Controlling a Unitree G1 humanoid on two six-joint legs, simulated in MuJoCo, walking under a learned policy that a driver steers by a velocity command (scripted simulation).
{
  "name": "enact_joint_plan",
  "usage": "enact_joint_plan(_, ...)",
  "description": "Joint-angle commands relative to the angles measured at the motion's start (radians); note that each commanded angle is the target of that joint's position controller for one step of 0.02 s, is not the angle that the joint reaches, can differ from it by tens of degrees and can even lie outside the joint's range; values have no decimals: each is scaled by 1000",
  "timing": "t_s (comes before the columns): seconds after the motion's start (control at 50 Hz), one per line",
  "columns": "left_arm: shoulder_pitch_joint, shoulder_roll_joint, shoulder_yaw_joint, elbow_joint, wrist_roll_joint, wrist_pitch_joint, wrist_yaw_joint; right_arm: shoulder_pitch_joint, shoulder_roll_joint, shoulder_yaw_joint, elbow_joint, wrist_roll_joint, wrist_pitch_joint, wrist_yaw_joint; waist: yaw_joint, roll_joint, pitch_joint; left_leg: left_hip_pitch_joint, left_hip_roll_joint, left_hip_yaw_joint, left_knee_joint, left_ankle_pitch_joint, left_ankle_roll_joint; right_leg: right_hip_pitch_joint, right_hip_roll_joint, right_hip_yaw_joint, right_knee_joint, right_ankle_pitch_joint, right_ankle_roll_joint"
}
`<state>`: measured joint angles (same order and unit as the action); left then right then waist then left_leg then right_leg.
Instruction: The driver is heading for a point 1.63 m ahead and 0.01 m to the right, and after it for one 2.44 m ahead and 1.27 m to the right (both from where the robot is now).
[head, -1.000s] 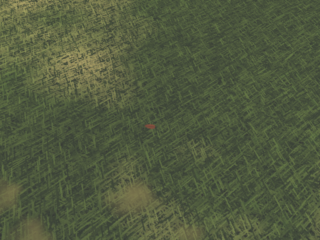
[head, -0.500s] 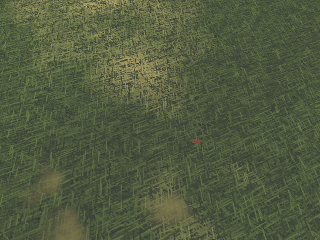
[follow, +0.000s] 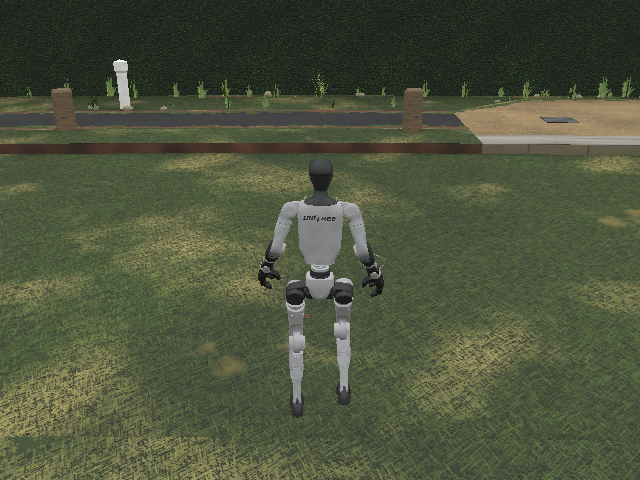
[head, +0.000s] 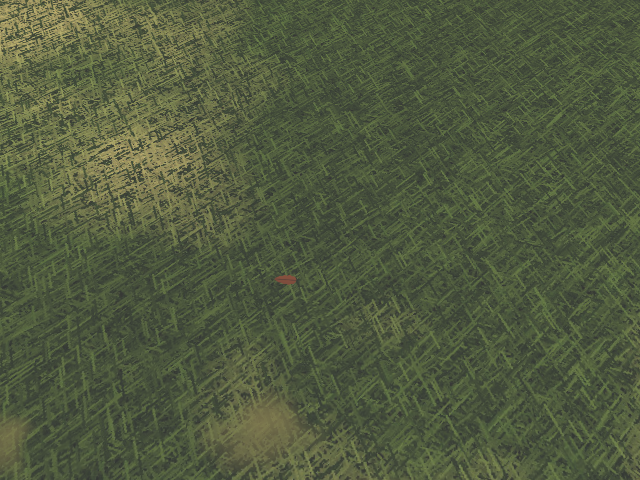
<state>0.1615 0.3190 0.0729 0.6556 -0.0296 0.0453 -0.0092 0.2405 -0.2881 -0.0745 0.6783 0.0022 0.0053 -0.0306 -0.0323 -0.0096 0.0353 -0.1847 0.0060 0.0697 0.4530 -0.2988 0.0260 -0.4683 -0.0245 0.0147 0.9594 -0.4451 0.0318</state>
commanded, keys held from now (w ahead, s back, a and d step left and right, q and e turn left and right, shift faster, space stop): w+e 0.10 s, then e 0.18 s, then no key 0.12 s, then q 0.60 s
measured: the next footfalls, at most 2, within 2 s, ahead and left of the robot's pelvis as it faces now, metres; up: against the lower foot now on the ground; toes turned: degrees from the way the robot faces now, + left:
right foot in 0.12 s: +0.06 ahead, -0.14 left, +0.00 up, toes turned -6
left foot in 0.56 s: +0.30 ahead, +0.00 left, +0.00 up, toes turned -14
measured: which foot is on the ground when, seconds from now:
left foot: down 0.00-0.12, up 0.14-0.54, down 0.56-0.92, up 0.94-1.00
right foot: up 0.00-0.10, down 0.12-0.60, up 0.62-0.90, down 0.92-1.00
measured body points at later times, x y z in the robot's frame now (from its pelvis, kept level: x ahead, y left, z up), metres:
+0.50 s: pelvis +0.12 -0.07 +0.00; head +0.16 -0.10 +0.45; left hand +0.28 +0.19 -0.10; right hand +0.25 -0.36 -0.10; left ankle +0.27 +0.03 -0.71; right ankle +0.02 -0.14 -0.74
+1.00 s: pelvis +0.17 -0.12 +0.00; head +0.21 -0.14 +0.45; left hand +0.30 +0.16 -0.10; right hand +0.32 -0.41 -0.11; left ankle +0.22 +0.01 -0.70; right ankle +0.19 -0.23 -0.74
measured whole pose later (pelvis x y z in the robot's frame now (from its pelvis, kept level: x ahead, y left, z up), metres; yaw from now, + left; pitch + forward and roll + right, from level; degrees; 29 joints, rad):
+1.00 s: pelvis +0.17 -0.12 +0.00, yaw +0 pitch +1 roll +1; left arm 0.23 0.28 0.05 0.69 0.04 0.00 0.02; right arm 0.17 -0.33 -0.09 0.68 0.02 0.04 -0.03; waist -0.01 0.04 0.05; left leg -0.50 -0.10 -0.16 0.85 -0.43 -0.02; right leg -0.30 0.02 0.03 0.53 -0.25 -0.03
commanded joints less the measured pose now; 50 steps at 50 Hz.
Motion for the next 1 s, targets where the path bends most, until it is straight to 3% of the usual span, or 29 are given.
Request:
enact_joint_plan(0.02, -110, 48, -4, -118, 0, -32, -19, -4, -185, -50, -47, 12, -25, 4, -36, 140, -31, 77, 246, -190, -215, -13, 177, -31, -24, -37, -172, 4, -23)
enact_joint_plan(0.08, -8, 67, 7, -84, 1, -43, -24, -16, -207, -54, -32, 33, -32, 22, 24, 131, -48, -15, 245, -116, -140, -43, 142, 183, 32, -121, -382, 126, -60)
enact_joint_plan(0.1, 73, 81, 18, -48, 1, -43, -21, -15, -187, -48, -30, 32, -36, 25, 57, 108, -65, -83, 220, -73, -56, -38, 116, 309, 70, -146, -424, 143, -74)
enact_joint_plan(0.12, 179, 129, 45, -25, -4, -43, -12, -18, -140, -31, -33, 15, -42, 27, 107, 30, -102, -186, 166, 8, 168, 65, 63, 482, 59, -71, -464, 150, -110)
enact_joint_plan(0.14, 265, 275, 79, -38, 4, -49, 4, -73, -61, -6, -105, -27, -53, 26, 118, -276, -121, -515, 28, 100, 608, -213, -52, 658, -229, 432, -575, 287, -249)
enact_joint_plan(0.16, 251, 285, 68, -77, 29, -73, -7, -128, -94, -8, -141, -17, -76, 21, 142, -234, -160, -679, -49, -97, 772, -348, -72, 639, -369, 743, -695, 338, -418)
enact_joint_plan(0.18, 208, 217, 51, -78, 36, -91, -12, -125, -142, -20, -137, 16, -82, 24, 117, -165, -100, -701, -1, -148, 818, -301, -67, 608, -361, 649, -686, 447, -423)
enact_joint_plan(0.2, 165, 171, 38, -75, 22, -99, -10, -108, -161, -24, -121, 14, -82, 27, 84, -128, -55, -685, 32, -145, 788, -222, -58, 561, -303, 513, -651, 569, -376)
enact_joint_plan(0.22, 116, 155, 33, -79, 12, -93, -5, -99, -169, -28, -98, -8, -77, 24, 59, -64, -44, -648, 58, -140, 731, -153, -60, 513, -255, 413, -632, 660, -323)
enact_joint_plan(0.24, 76, 146, 27, -85, 11, -84, 5, -95, -167, -30, -90, -22, -69, 22, 40, -64, -46, -582, 67, -137, 667, -89, -66, 458, -218, 349, -634, 738, -292)
enact_joint_plan(0.3, 69, 151, 25, -70, 22, -69, 35, -76, -111, -15, -61, -18, -53, 27, 18, -67, -90, -473, 18, -106, 573, 49, -92, 410, -160, 242, -624, 954, -261)
enact_joint_plan(0.38, 101, 140, 19, -27, 11, -48, 58, -161, -66, 7, -62, -9, -46, 35, 54, -93, -101, -397, -9, -93, 344, 194, -100, 393, -113, 175, -592, 951, -200)
enact_joint_plan(0.46, 121, 107, 2, 11, 23, -43, 58, -204, -62, 14, -52, -2, -55, 60, 83, -99, -96, -303, -3, -84, 198, 265, -74, 390, -130, 173, -578, 903, -181)
enact_joint_plan(0.52, 106, 105, -3, 32, 30, -55, 46, -192, -83, 6, -48, -3, -70, 70, 68, -102, -73, -239, -13, -67, 128, 204, -12, 394, -151, 185, -519, 935, -193)
enact_joint_plan(0.56, 95, 127, 2, 36, 27, -63, 48, -114, -128, -11, -32, -10, -81, 67, 16, -71, -104, -85, -27, -73, -12, 408, 47, 388, -92, 154, -392, 982, -152)
enact_joint_plan(0.58, 119, 123, 1, 19, 50, -73, 50, -55, -204, -28, -32, -17, -86, 60, 17, 25, -187, 98, 82, -220, 39, 816, 122, 297, -12, 117, -237, 805, -101)
enact_joint_plan(0.6, 183, 97, -8, 18, 60, -77, 51, 4, -218, -27, -25, -28, -77, 56, 22, 163, -310, 300, 288, -465, 48, 1018, 321, 108, 94, 75, 49, 333, -8)
enact_joint_plan(0.62, 127, 110, -8, 3, 60, -68, 45, 34, -145, -8, -15, -11, -67, 55, -5, 223, -341, 305, 356, -628, -52, 955, 387, 17, 132, 102, 183, -202, 25)
enact_joint_plan(0.64, 117, 133, 4, -3, 37, -50, 40, -27, -140, -5, -22, 9, -60, 54, 18, 144, -260, 219, 332, -602, -81, 662, 346, -29, 87, 133, 258, -210, 25)
enact_joint_plan(0.66, 80, 117, 4, -5, 27, -33, 43, -70, -150, -12, -35, 16, -48, 49, 21, 98, -172, 133, 287, -556, -110, 465, 297, -73, 70, 114, 285, -176, 26)
enact_joint_plan(0.7, 69, 94, 6, -6, 28, -8, 52, -139, -152, -14, -55, 16, -23, 35, 53, 70, -72, -61, 205, -457, -172, 226, 213, -24, 37, 92, 103, -98, 25)
enact_joint_plan(0.76, 79, 37, -7, -7, 34, -17, 55, -134, -161, -28, -63, 5, 4, 16, 48, 161, -97, -121, 131, -408, -181, 165, 193, 86, 71, 46, -85, -25, 41)
enact_joint_plan(0.84, 69, 49, -2, -14, 29, -38, 44, -113, -180, -41, -65, 16, 17, 1, 29, 179, -148, -103, 138, -466, -150, 141, 180, 160, 80, 52, -266, 81, 33)
enact_joint_plan(0.9, 124, 52, 10, 3, 29, -54, 30, -134, -170, -39, -77, 28, 35, -7, 67, 167, -141, -165, 91, -481, -89, 66, 113, 293, 85, 22, -499, 215, -5)
enact_joint_plan(0.92, 149, 101, 26, 1, 38, -55, 33, -110, -140, -30, -77, 26, 37, -6, 67, 100, -137, -243, 41, -441, -1, -44, 59, 366, -21, 107, -576, 204, -46)
enact_joint_plan(0.94, 140, 208, 52, -4, 67, -47, 36, -126, -89, -19, -115, 21, 30, -3, 44, -201, -82, -425, -117, -252, 229, -218, -7, 349, -243, 391, -696, 156, -175)
enact_joint_plan(0.96, 82, 186, 44, -35, 99, -55, 32, -93, -148, -38, -107, 10, 17, -4, 40, -243, -77, -427, -100, -230, 496, -306, -42, 261, -376, 534, -735, 213, -287)
enact_joint_plan(0.98, 14, 124, 23, -60, 94, -65, 36, -51, -190, -57, -78, 16, 18, -1, 7, -157, -65, -411, -75, -253, 628, -252, -51, 233, -344, 459, -721, 256, -286)
enact_joint_plan(1.0, -39, 90, 14, -67, 72, -69, 38, -9, -185, -61, -46, 20, 29, -4, -18, -110, -47, -413, -70, -240, 682, -191, -65, 233, -276, 344, -697, 284, -240)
